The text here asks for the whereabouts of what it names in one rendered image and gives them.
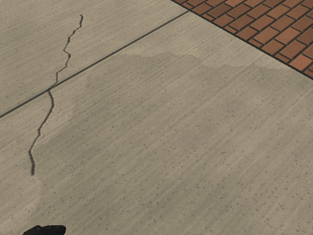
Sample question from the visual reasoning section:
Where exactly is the robot left hand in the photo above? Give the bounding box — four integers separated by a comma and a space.
23, 225, 67, 235

